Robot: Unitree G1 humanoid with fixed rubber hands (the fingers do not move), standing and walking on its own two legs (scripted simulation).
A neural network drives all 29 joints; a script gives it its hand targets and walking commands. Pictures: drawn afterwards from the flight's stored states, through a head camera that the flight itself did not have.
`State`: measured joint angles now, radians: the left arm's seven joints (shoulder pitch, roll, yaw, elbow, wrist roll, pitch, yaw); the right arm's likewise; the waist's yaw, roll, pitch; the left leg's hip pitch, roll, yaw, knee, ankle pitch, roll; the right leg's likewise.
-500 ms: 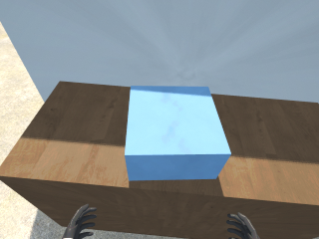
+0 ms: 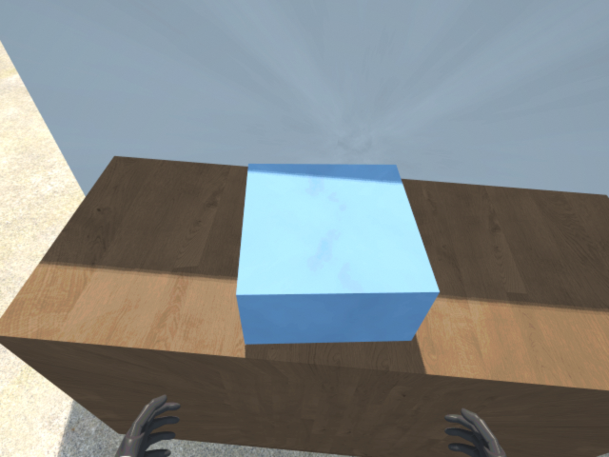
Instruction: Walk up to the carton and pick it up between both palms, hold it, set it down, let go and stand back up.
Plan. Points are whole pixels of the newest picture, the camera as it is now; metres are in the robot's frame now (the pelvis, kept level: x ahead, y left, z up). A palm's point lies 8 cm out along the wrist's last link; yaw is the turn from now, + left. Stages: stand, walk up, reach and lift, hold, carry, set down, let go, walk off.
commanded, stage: stand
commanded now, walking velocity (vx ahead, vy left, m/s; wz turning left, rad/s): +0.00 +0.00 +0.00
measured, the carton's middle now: (325, 248) +0.48 -0.01 -0.05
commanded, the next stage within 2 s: none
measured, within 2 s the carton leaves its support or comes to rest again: neither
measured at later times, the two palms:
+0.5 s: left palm out of the picture +0.06 +0.27 -0.12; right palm out of the picture +0.14 -0.29 -0.08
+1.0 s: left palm out of the picture +0.06 +0.28 -0.12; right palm out of the picture +0.12 -0.29 -0.09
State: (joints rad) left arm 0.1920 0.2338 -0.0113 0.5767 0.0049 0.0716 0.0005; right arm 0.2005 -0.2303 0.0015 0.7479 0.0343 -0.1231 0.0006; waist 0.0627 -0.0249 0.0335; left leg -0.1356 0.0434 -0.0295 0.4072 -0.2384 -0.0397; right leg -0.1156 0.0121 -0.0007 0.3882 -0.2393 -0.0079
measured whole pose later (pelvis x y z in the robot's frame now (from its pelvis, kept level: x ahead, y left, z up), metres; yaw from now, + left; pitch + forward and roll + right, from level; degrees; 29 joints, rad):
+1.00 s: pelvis -0.01 +0.00 +0.00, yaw +0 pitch -3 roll +0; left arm 0.14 0.31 -0.01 1.04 0.02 0.00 0.00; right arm 0.20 -0.38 0.00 0.82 0.03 -0.01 0.00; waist 0.06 0.00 0.03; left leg -0.14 0.04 -0.03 0.41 -0.23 -0.04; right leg -0.12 0.01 0.00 0.40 -0.24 -0.01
